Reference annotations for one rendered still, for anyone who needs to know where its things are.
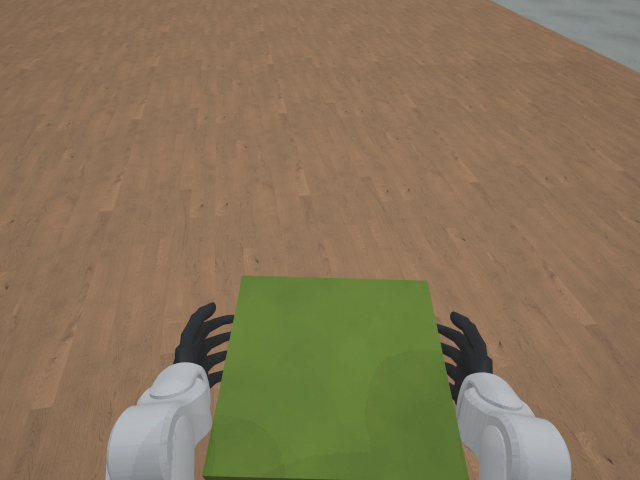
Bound robot left hand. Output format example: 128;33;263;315
173;302;234;389

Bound carton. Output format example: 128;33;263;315
202;275;469;480

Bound robot right forearm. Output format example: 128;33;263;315
456;372;571;480

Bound robot right hand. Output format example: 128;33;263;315
437;311;493;406

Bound robot left forearm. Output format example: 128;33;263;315
105;362;212;480

